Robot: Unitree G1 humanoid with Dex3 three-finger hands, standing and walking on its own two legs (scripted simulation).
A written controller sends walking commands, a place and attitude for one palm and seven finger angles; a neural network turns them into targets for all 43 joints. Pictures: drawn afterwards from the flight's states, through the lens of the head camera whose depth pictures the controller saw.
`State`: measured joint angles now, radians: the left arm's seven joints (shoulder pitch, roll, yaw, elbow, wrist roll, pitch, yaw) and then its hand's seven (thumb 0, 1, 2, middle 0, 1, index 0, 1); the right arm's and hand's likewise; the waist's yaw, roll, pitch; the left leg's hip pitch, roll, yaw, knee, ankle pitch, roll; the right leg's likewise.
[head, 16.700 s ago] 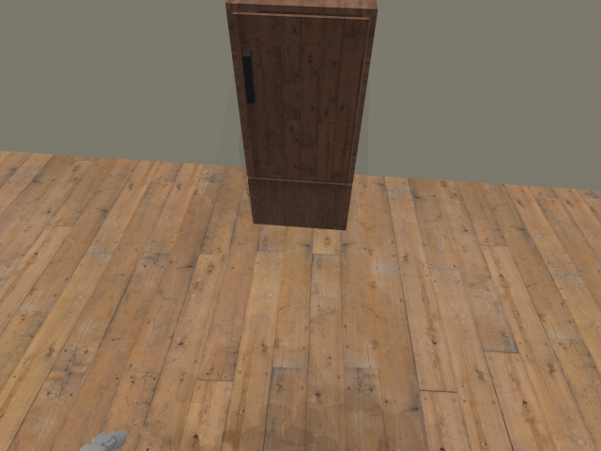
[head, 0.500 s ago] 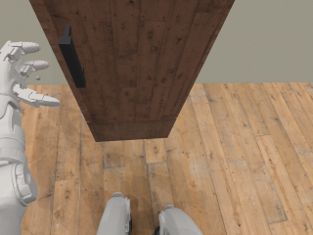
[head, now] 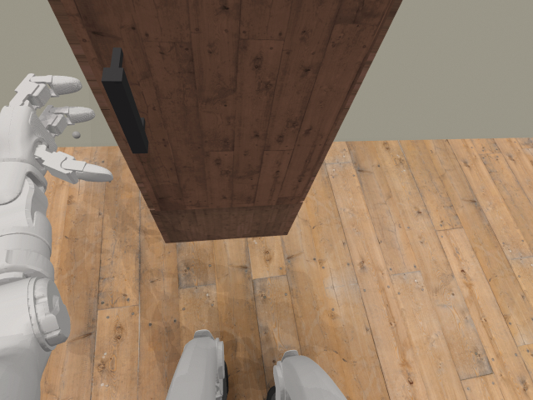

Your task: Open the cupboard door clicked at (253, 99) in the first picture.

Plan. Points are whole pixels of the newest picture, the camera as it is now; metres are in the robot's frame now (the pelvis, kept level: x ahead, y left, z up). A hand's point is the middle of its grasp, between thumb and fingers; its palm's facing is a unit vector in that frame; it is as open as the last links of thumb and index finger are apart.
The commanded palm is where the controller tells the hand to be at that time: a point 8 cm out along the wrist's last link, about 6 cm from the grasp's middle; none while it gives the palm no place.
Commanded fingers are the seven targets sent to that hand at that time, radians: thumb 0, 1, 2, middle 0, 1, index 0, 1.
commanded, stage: move the hooked fingers beside the handle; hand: left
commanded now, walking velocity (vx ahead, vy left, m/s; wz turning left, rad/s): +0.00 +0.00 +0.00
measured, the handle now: (129, 105) +0.52 +0.19 +0.07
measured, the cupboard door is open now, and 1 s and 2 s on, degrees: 0 0 0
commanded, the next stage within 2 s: slide the fingers in behind the handle in 0.14 s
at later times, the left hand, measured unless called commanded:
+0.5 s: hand (89, 136) +0.48 +0.24 +0.05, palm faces +0.07 -1.00 +0.00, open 14.0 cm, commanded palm +0.46 +0.27 +0.06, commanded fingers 0.00 -0.50 0.30 -0.30 -1.20 -0.30 -1.20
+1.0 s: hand (104, 138) +0.48 +0.22 +0.05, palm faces +0.13 -0.99 +0.00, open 14.6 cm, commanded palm +0.46 +0.23 +0.06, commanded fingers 0.00 -0.50 0.30 -0.30 -1.20 -0.30 -1.20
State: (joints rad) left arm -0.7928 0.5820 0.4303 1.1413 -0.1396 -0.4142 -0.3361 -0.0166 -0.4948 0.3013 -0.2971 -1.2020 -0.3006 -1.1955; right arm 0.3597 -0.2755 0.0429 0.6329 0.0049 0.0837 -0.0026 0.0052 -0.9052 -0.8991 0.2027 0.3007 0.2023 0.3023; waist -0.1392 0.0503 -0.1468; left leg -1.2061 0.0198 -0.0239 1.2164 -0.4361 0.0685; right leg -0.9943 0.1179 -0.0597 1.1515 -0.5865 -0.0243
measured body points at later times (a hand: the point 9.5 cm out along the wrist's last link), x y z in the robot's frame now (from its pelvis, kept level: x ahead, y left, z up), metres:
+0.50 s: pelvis +0.00 -0.01 +0.00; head +0.14 +0.03 +0.43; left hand +0.47 +0.30 +0.05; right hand +0.04 -0.28 -0.11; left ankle +0.06 +0.07 -0.63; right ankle -0.02 -0.12 -0.63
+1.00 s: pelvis +0.01 -0.01 +0.00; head +0.13 +0.03 +0.43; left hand +0.46 +0.28 +0.05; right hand +0.04 -0.27 -0.11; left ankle +0.06 +0.07 -0.63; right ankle -0.02 -0.12 -0.63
